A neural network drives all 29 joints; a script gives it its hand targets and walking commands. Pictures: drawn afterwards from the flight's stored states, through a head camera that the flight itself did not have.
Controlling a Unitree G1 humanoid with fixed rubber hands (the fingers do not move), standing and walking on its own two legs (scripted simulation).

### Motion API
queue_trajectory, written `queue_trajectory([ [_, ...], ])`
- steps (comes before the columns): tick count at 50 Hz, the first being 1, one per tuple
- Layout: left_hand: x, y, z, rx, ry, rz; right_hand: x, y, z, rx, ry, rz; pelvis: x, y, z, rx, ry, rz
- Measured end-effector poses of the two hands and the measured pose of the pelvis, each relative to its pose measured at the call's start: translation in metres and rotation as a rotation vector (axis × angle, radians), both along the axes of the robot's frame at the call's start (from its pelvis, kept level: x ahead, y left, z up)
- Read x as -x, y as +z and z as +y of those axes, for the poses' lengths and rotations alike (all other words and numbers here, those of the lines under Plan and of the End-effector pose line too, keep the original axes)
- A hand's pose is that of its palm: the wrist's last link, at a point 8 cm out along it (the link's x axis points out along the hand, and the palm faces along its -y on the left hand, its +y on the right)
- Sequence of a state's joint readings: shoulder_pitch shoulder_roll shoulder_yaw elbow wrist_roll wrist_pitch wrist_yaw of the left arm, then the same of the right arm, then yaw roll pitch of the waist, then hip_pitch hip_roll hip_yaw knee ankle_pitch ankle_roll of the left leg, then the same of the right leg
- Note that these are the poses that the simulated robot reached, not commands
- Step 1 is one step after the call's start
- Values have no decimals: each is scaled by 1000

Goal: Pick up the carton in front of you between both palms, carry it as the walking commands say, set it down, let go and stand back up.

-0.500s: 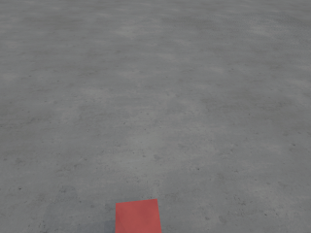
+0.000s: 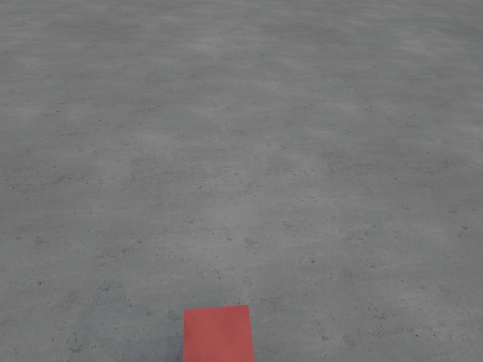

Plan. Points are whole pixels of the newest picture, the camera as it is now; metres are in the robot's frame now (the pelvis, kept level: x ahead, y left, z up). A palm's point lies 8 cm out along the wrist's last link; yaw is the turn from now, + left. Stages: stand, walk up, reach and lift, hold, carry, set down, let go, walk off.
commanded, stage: stand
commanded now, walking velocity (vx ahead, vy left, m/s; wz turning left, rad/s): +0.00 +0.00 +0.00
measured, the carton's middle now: (217, 351) +0.33 +0.06 -0.64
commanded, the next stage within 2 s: none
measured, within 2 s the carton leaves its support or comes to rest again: neither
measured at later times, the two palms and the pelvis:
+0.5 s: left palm out of the picture -0.08 +0.21 -0.14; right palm out of the picture -0.04 -0.23 -0.13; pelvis -0.02 -0.01 +0.01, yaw +1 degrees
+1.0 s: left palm out of the picture -0.11 +0.19 -0.14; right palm out of the picture -0.06 -0.23 -0.14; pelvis -0.03 -0.02 +0.01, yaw +1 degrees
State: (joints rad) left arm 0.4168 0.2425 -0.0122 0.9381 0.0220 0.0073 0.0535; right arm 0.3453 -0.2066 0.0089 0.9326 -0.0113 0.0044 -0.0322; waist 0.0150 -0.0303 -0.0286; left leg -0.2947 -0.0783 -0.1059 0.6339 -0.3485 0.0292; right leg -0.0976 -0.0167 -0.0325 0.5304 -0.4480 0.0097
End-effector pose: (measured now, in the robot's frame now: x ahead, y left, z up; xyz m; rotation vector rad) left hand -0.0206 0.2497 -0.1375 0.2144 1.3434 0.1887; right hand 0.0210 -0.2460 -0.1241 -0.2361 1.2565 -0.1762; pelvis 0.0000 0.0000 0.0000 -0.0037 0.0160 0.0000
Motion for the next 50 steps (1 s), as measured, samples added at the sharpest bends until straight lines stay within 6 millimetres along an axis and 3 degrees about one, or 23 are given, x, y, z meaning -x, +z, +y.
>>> queue_trajectory([
  [10, 35, -3, -16, 33, 28, 93, 33, -5, 10, -31, -17, 92, 8, 3, -3, 1, 7, -22],
  [22, 59, -4, -34, 61, 49, 148, 60, -9, 18, -59, -32, 162, 17, 5, -7, 1, 13, -33],
  [50, 86, -3, -63, 92, 85, 187, 84, -12, 18, -88, -40, 220, 30, 8, -21, 0, 25, -35],
])
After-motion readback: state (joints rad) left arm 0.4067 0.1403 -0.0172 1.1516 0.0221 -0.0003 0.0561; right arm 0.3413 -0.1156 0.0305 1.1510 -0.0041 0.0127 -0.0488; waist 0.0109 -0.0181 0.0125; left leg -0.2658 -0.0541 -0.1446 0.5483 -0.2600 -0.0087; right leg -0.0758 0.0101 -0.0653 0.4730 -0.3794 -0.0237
